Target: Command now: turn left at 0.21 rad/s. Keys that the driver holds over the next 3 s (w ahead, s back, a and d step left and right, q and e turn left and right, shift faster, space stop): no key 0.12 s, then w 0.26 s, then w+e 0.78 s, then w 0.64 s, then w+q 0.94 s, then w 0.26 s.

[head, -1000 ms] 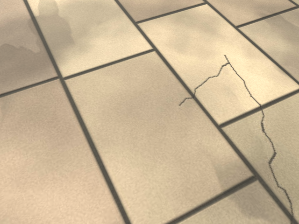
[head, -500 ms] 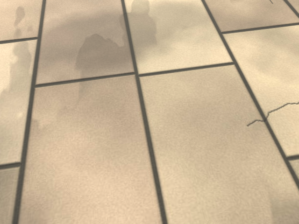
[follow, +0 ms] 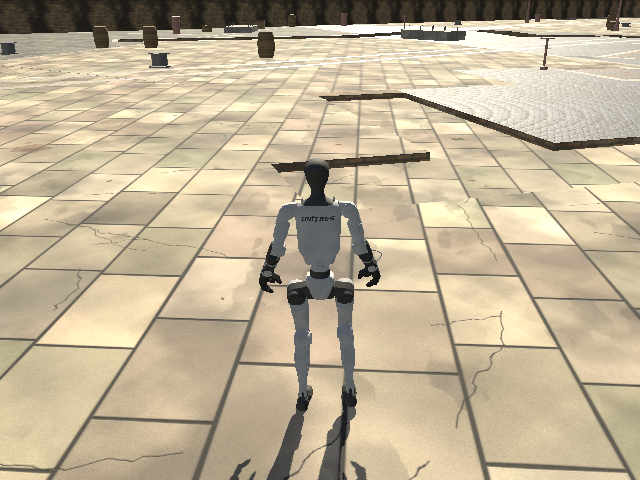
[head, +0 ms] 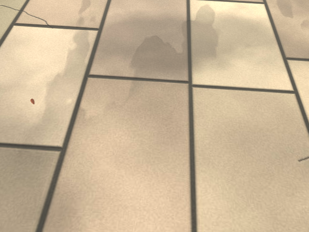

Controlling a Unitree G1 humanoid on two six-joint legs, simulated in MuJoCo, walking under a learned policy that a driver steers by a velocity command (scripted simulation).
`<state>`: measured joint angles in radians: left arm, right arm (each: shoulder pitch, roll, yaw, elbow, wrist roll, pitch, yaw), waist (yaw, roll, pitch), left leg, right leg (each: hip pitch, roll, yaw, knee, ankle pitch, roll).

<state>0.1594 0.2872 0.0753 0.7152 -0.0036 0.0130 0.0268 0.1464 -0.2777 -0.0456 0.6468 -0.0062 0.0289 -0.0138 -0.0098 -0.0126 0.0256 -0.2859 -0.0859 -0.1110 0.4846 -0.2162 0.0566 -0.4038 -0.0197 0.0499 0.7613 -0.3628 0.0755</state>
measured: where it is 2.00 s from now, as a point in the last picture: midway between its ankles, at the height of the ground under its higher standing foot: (205, 159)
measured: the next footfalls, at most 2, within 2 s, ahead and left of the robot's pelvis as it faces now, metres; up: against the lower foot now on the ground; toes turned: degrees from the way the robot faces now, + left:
right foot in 0.08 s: +0.04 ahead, -0.15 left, +0.00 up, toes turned +2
right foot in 0.86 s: +0.41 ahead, -0.15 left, +0.00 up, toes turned -12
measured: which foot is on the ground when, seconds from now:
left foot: down 0.00-0.86, up 0.88-1.00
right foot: up 0.00-0.06, down 0.08-0.38, up 0.40-0.84, down 0.86-1.00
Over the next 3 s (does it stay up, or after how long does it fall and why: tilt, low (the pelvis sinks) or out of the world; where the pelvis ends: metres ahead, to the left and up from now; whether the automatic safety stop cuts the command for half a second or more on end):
stays up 1.36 -0.42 0.00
